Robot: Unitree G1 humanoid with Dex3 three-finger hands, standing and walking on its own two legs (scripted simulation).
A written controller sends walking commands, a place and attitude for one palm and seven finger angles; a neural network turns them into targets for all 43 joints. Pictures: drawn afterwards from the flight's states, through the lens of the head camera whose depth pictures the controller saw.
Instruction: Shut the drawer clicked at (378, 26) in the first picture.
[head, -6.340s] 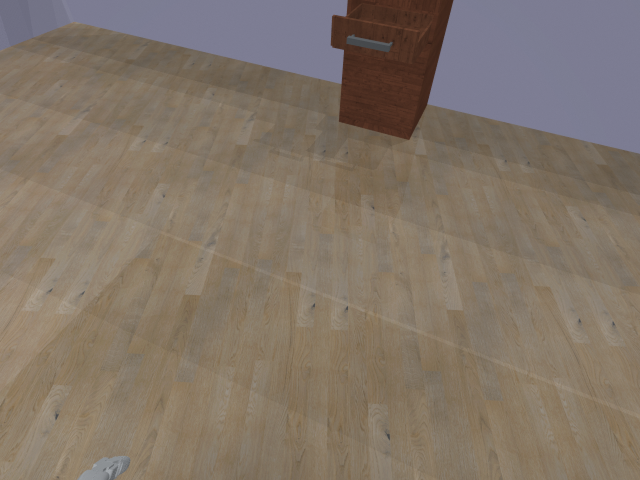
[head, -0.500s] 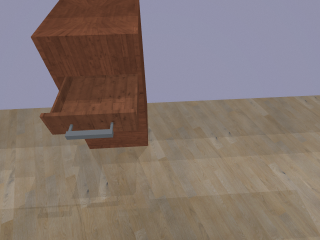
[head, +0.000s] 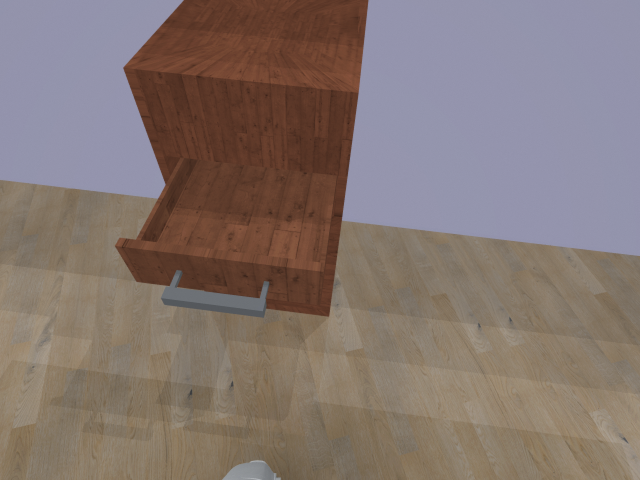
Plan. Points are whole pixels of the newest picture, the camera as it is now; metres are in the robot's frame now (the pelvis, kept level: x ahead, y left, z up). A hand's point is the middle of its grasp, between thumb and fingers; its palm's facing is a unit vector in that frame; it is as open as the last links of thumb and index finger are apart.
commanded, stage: take the last steps up to it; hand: left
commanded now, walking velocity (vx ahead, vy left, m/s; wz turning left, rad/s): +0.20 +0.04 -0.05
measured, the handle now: (218, 291) +0.44 +0.25 -0.17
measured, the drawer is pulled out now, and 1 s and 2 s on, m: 0.26 0.26 0.26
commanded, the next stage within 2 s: come to a stop and stand still in 0.12 s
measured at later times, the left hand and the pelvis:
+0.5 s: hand (213, 422) +0.21 +0.19 -0.16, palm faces -0.06 -0.97 -0.24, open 7.4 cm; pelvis +0.10 +0.01 +0.00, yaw -3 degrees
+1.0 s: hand out of the picture +0.07 +0.26 -0.17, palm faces +0.03 -0.96 -0.28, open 7.4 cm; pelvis +0.04 +0.06 -0.01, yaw -3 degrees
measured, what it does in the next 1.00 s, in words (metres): steps on the spot: left foot, then right foot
